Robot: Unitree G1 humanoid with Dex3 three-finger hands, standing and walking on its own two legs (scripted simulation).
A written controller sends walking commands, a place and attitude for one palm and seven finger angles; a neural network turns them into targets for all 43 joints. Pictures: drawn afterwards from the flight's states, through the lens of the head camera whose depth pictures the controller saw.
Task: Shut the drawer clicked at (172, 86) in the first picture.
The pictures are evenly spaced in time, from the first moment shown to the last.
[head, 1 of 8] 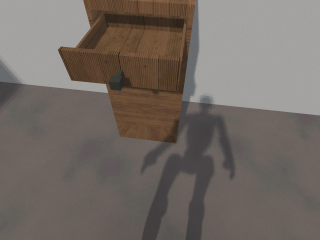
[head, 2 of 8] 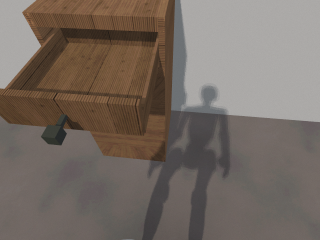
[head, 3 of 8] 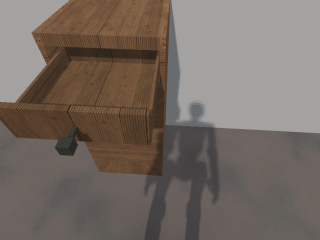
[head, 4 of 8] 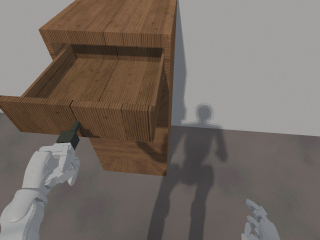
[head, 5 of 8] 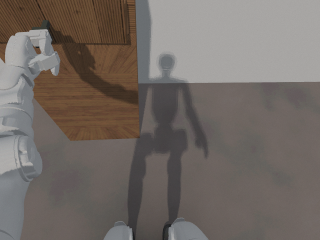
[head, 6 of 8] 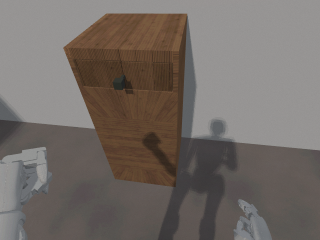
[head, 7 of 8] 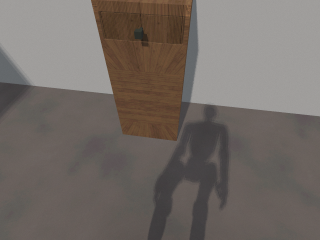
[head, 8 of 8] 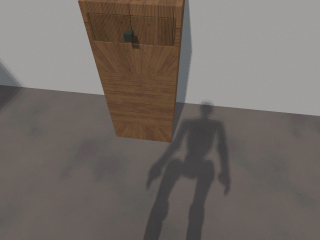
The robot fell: no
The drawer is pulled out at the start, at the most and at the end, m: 0.30 0.30 0.00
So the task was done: yes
